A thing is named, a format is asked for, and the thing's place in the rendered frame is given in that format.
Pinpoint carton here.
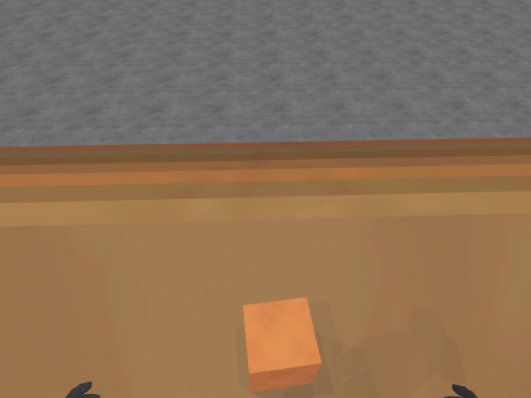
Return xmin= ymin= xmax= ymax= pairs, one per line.
xmin=243 ymin=298 xmax=322 ymax=392

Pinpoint robot left hand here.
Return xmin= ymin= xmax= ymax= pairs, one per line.
xmin=66 ymin=381 xmax=100 ymax=398

